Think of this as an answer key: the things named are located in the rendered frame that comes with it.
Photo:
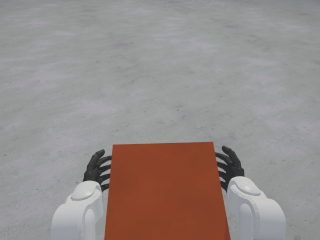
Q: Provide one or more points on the left robot forearm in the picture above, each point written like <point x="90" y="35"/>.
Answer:
<point x="76" y="219"/>

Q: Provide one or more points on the left robot hand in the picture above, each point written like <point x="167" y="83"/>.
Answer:
<point x="94" y="170"/>

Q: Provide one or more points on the carton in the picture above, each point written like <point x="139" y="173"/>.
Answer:
<point x="165" y="191"/>

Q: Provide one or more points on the right robot forearm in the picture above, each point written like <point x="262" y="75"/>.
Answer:
<point x="260" y="218"/>

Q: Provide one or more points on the right robot hand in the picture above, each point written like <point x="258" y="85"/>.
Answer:
<point x="232" y="169"/>

